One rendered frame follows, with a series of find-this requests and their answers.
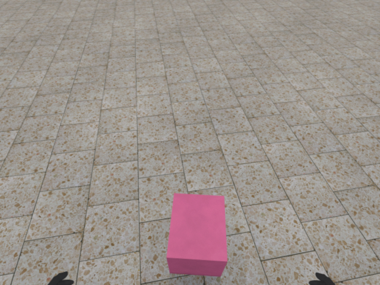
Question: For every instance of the robot left hand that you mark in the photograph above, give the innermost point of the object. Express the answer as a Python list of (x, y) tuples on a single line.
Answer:
[(58, 280)]

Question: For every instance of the robot right hand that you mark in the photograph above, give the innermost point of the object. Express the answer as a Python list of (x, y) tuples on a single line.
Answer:
[(323, 280)]

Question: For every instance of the carton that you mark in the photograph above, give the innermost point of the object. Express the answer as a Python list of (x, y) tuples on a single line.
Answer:
[(197, 238)]

